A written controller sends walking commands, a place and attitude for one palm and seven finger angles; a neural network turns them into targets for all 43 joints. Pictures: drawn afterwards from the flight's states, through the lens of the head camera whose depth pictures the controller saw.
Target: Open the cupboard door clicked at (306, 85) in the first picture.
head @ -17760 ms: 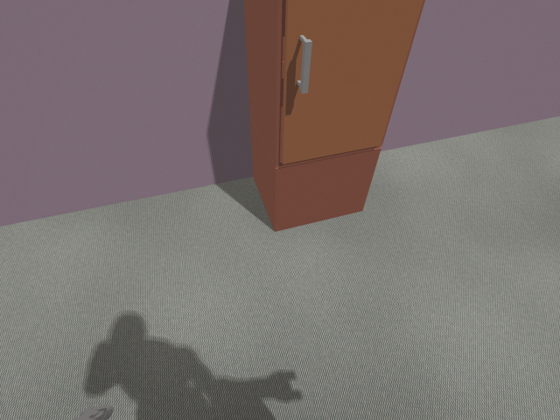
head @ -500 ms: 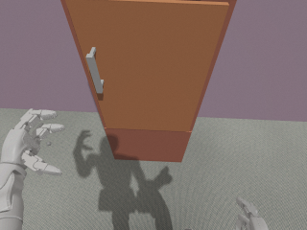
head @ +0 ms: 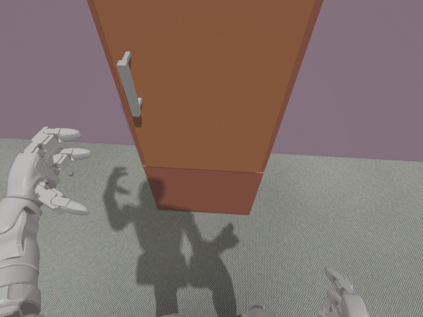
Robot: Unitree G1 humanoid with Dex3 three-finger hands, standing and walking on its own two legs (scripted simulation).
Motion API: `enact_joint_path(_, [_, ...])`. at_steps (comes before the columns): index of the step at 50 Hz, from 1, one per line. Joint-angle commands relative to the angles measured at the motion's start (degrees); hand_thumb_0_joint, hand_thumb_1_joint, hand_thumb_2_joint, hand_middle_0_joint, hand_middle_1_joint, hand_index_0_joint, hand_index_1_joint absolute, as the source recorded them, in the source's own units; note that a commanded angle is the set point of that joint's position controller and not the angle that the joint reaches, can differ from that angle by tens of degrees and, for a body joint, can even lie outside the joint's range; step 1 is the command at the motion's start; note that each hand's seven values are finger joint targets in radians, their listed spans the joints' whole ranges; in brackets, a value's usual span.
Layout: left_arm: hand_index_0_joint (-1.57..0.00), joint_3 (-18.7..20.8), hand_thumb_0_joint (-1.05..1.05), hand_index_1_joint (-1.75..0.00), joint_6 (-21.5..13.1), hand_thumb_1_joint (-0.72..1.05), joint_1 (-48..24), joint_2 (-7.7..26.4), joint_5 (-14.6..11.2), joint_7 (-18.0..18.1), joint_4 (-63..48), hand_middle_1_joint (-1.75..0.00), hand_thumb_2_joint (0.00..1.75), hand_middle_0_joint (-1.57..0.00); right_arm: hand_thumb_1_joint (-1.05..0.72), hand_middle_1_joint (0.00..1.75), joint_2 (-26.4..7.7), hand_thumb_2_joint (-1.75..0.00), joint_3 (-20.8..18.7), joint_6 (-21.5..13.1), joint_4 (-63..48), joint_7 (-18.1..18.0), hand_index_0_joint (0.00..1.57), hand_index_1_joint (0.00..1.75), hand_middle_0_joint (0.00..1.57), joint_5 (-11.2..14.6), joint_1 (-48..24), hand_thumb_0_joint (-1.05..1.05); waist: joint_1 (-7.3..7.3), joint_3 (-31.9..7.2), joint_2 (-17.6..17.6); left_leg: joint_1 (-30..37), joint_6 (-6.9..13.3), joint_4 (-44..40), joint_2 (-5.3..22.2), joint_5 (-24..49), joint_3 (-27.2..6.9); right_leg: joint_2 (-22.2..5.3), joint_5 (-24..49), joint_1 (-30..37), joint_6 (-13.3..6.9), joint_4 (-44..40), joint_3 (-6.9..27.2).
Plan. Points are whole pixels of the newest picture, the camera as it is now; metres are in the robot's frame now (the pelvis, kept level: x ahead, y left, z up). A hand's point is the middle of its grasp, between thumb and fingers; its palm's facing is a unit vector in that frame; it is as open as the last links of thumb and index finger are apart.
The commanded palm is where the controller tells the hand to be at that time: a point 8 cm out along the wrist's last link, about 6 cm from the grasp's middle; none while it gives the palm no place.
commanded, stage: move the hooked fingers beside the handle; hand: left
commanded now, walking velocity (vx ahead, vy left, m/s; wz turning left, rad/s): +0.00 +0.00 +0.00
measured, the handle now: (132, 85) +0.59 +0.24 +0.07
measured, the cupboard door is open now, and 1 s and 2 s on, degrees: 0 0 0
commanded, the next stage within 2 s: none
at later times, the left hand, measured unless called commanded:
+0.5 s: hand (83, 143) +0.40 +0.28 +0.08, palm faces +0.03 -1.00 +0.01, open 14.0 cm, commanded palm +0.38 +0.33 +0.08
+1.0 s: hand (97, 113) +0.49 +0.28 +0.08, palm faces +0.00 -1.00 +0.01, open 14.0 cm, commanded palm +0.47 +0.33 +0.08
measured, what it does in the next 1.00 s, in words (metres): stands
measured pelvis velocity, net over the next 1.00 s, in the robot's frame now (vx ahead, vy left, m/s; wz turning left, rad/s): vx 0.01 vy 0.02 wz -0.05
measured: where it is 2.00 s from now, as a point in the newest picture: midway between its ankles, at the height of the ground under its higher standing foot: outside the picture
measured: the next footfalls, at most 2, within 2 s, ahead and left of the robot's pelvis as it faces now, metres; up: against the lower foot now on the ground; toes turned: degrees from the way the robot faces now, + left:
none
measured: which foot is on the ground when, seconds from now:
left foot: down 0.00-1.00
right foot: down 0.00-1.00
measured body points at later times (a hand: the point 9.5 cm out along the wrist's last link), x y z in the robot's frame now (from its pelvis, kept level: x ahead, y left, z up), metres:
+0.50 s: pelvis +0.01 +0.01 +0.00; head +0.08 +0.02 +0.44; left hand +0.39 +0.33 +0.09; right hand +0.09 -0.26 -0.10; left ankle -0.03 +0.11 -0.70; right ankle +0.06 -0.11 -0.70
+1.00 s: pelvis +0.01 +0.02 -0.02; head +0.13 +0.04 +0.42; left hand +0.48 +0.34 +0.08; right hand +0.02 -0.26 -0.12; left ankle -0.03 +0.11 -0.70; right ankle +0.06 -0.11 -0.70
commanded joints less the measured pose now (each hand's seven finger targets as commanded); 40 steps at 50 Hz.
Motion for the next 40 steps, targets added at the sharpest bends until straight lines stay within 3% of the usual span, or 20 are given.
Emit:
enact_joint_path(1, [-0.3, 1.55, 0.0, -1.2, -3.25, -0.5, -23.09, 16.32, 0.15, -1.02, -7.7, -1.2, 0.3, -0.3, -0.9, 0.3, -8.5, -0.9, -3.49, -2.49, -5.88, -0.82, 0.2, 0.3, 0.2, 0.24, 1.54, 0.0, -2.73, -16.07, 5.78, -2.83, -0.11, -9.0, -1.06, 12.87, -0.95, 0.98, 5.05, 15.1, -0.08, -4.72, 5.85])
enact_joint_path(3, [-0.3, 1.93, 0.0, -1.2, -2.76, -0.5, -23.32, 16.79, 0.01, -1.34, -5.58, -1.2, 0.3, -0.3, -0.9, 0.3, -8.79, -0.9, -3.54, -2.1, -6.2, -0.55, 0.2, 0.3, 0.2, 0.11, 2.31, 0.0, -2.32, -17.67, 3.35, -3.13, -0.22, -8.74, -0.96, 14.95, -1.2, 1.23, 7.49, 15.75, -0.14, -3.78, 5.37])
enact_joint_path(5, [-0.3, 3.09, 0.0, -1.2, -2.55, -0.5, -21.99, 17.08, -0.12, -0.97, -4.32, -1.2, 0.3, -0.3, -0.9, 0.3, -8.9, -0.9, -3.74, -1.69, -6.56, -0.1, 0.2, 0.3, 0.2, -0.04, 3.0, 0.0, -1.29, -19.35, 3.02, -3.29, -0.49, -8.8, -0.98, 17.29, -1.14, 1.17, 10.18, 16.98, -0.19, -3.13, 5.12])
enact_joint_path(7, [-0.3, 5.54, 0.0, -1.2, -2.65, -0.5, -20.82, 19.65, -0.05, -0.27, -3.12, -1.2, 0.3, -0.3, -0.9, 0.3, -9.12, -0.9, -3.74, -1.08, -6.92, 0.41, 0.2, 0.3, 0.2, -0.28, 3.54, 0.0, -0.28, -19.46, 3.66, -4.14, -0.67, -8.49, -1.08, 19.81, -0.98, 1.4, 12.56, 18.06, -0.55, -2.44, 5.1])
enact_joint_path(8, [-0.3, 5.72, 0.0, -1.2, -2.72, -0.5, -20.93, 19.44, 0.02, 0.11, -2.96, -1.2, 0.3, -0.3, -0.9, 0.3, -9.03, -0.9, -3.75, -0.7, -7.16, 0.78, 0.2, 0.3, 0.2, -0.36, 3.94, 0.0, -0.34, -19.76, 2.04, -4.63, -0.69, -8.65, -0.94, 20.22, -0.89, 1.41, 13.37, 18.48, -0.34, -2.26, 4.96])
enact_joint_path(12, [-0.3, 8.42, 0.0, -1.2, -4.14, -0.5, -20.21, 22.15, 0.69, 1.42, -3.61, -1.2, 0.3, -0.3, -0.9, 0.3, -9.29, -0.9, -4.27, 0.79, -7.81, 1.5, 0.2, 0.3, 0.2, -0.55, 4.88, 0.0, 0.07, -20.88, 1.39, -5.96, -0.34, -8.18, -0.88, 22.32, -0.1, 1.67, 16.65, 20.75, -0.28, -1.67, 5.69])
enact_joint_path(13, [-0.3, 8.35, 0.0, -1.2, -4.71, -0.5, -21.6, 22.24, 1.07, 1.5, -5.04, -1.2, 0.3, -0.3, -0.9, 0.3, -9.14, -0.9, -4.44, 1.1, -7.8, 1.62, 0.2, 0.3, 0.2, -0.59, 5.29, 0.0, -0.17, -22.17, 3.39, -5.14, -0.34, -8.2, -0.84, 23.11, 0.12, 1.61, 17.51, 20.72, -0.17, -1.56, 5.87])
enact_joint_path(14, [-0.3, 6.76, 0.0, -1.2, -4.91, -0.5, -21.55, 20.32, 1.21, 1.35, -4.15, -1.2, 0.3, -0.3, -0.9, 0.3, -8.92, -0.9, -4.37, 1.36, -7.72, 1.72, 0.2, 0.3, 0.2, -0.51, 5.4, 0.0, -0.62, -20.84, 4.32, -4.72, -0.35, -8.28, -0.81, 23.05, 0.22, 1.68, 17.26, 19.69, -0.2, -1.78, 5.74])
enact_joint_path(18, [-0.3, 6.9, 0.0, -1.2, -6.12, -0.5, -27.22, 21.73, 1.03, 0.24, -2.16, -1.2, 0.3, -0.3, -0.9, 0.3, -9.5, -0.9, -4.69, 2.45, -6.18, 1.2, 0.2, 0.3, 0.2, -0.41, 6.73, 0.0, -2.7, -20.41, 3.36, -5.02, 0.02, -7.67, -0.55, 21.34, 0.3, 2.03, 16.4, 18.1, 0.06, -2.19, 6.04])
enact_joint_path(20, [-0.3, 5.22, 0.0, -1.2, -6.59, -0.5, -30.3, 20.36, 1.08, -0.48, -0.84, -1.2, 0.3, -0.3, -0.9, 0.3, -9.42, -0.9, -4.7, 2.7, -5.57, 0.93, 0.2, 0.3, 0.2, -0.35, 7.02, 0.0, -3.43, -19.92, 3.97, -4.6, 0.09, -7.78, -0.67, 19.94, 0.01, 1.97, 14.99, 16.76, 0.05, -2.47, 5.88])
enact_joint_path(21, [-0.3, 5.11, 0.0, -1.2, -6.68, -0.5, -31.35, 20.6, 1.13, -0.79, 0.11, -1.2, 0.3, -0.3, -0.9, 0.3, -9.6, -0.9, -4.76, 2.79, -5.27, 0.81, 0.2, 0.3, 0.2, -0.36, 7.25, 0.0, -3.67, -20.32, 3.56, -4.39, 0.13, -7.65, -0.65, 19.62, -0.07, 1.95, 14.59, 16.51, 0.08, -2.59, 5.92])
enact_joint_path(23, [-0.3, 4.77, 0.0, -1.2, -6.86, -0.5, -34.14, 21.62, 1.49, -1.53, 1.18, -1.2, 0.3, -0.3, -0.9, 0.3, -9.65, -0.9, -4.68, 3.13, -4.69, 0.57, 0.2, 0.3, 0.2, -0.45, 7.75, 0.0, -3.83, -21.5, 6.35, -3.25, -0.05, -7.17, -0.64, 21.32, -0.28, 2.06, 15.16, 15.46, -0.18, -2.05, 5.8])
enact_joint_path(25, [-0.3, 3.74, 0.0, -1.2, -6.6, -0.5, -36.12, 21.53, 2.21, -1.8, 5.38, -1.2, 0.3, -0.3, -0.9, 0.3, -9.79, -0.9, -4.49, 3.59, -4.01, 0.5, 0.2, 0.3, 0.2, -0.34, 8.01, 0.0, -4.64, -19.3, 5.33, -4.53, -0.02, -7.04, -0.54, 19.21, -0.5, 2.0, 13.24, 13.44, -0.12, -2.28, 5.5])
enact_joint_path(27, [-0.3, 3.7, 0.0, -1.2, -6.88, -0.5, -38.66, 22.08, 2.39, -1.83, 6.59, -1.2, 0.3, -0.3, -0.9, 0.3, -9.91, -0.9, -4.5, 3.87, -3.92, 0.51, 0.2, 0.3, 0.2, -0.47, 8.57, 0.0, -4.56, -19.93, 5.78, -4.27, -0.14, -6.7, -0.6, 20.95, -0.92, 2.13, 13.94, 13.05, -0.41, -1.62, 5.3])
enact_joint_path(28, [-0.3, 5.22, 0.0, -1.2, -6.77, -0.5, -38.04, 23.92, 2.75, -1.69, 8.17, -1.2, 0.3, -0.3, -0.9, 0.3, -10.1, -0.9, -4.63, 4.22, -3.77, 0.59, 0.2, 0.3, 0.2, -0.54, 8.98, 0.0, -4.14, -21.24, 4.95, -4.19, -0.2, -6.49, -0.4, 21.06, -1.01, 2.08, 13.85, 13.12, -0.3, -1.53, 5.3])
enact_joint_path(32, [-0.3, 3.76, 0.0, -1.2, -7.25, -0.5, -44.48, 24.21, 3.79, -1.0, 13.08, -1.2, 0.3, -0.3, -0.9, 0.3, -10.31, -0.9, -4.13, 5.21, -3.51, 0.85, 0.2, 0.3, 0.2, -0.7, 9.75, 0.0, -5.31, -19.95, 4.87, -5.98, -0.39, -5.83, -0.38, 20.12, -1.44, 2.23, 12.38, 10.66, -0.39, -0.67, 4.92])
enact_joint_path(33, [-0.3, 5.32, 0.0, -1.2, -7.51, -0.5, -45.18, 26.43, 4.47, -0.65, 13.77, -1.2, 0.3, -0.3, -0.9, 0.3, -10.46, -0.9, -4.34, 5.55, -3.27, 0.95, 0.2, 0.3, 0.2, -0.76, 10.11, 0.0, -5.06, -20.98, 5.2, -5.99, -0.46, -5.48, -0.24, 20.21, -1.46, 2.17, 12.45, 10.65, -0.31, -0.48, 5.08])
enact_joint_path(37, [-0.3, 5.63, 0.0, -1.2, -8.48, -0.5, -48.22, 28.25, 5.8, -0.02, 16.77, -1.2, 0.3, -0.3, -0.9, 0.3, -10.69, -0.9, -4.11, 6.72, -3.42, 1.27, 0.2, 0.3, 0.2, -1.17, 11.51, 0.0, -5.68, -23.43, 4.84, -6.95, -0.4, -4.34, -0.18, 21.44, -1.7, 2.43, 13.34, 10.39, -0.31, 0.69, 5.1])
enact_joint_path(39, [-0.3, 5.63, 0.0, -1.2, -8.71, -0.5, -50.94, 29.35, 6.68, 0.05, 17.75, -1.2, 0.3, -0.3, -0.9, 0.3, -10.76, -0.9, -4.09, 7.44, -2.97, 1.47, 0.2, 0.3, 0.2, -1.29, 12.0, 0.0, -6.23, -24.14, 6.85, -6.8, -0.55, -3.88, -0.05, 22.08, -1.72, 2.43, 13.63, 9.47, -0.19, 0.91, 5.17])
enact_joint_path(40, [-0.3, 6.12, 0.0, -1.2, -8.67, -0.5, -50.42, 29.95, 6.86, 0.05, 18.83, -1.2, 0.3, -0.3, -0.9, 0.3, -10.97, -0.9, -4.24, 7.84, -3.02, 1.47, 0.2, 0.3, 0.2, -1.3, 12.5, 0.0, -6.25, -24.81, 5.62, -7.14, -0.32, -3.53, 0.07, 21.95, -1.69, 2.49, 13.65, 9.54, -0.08, 0.93, 5.31])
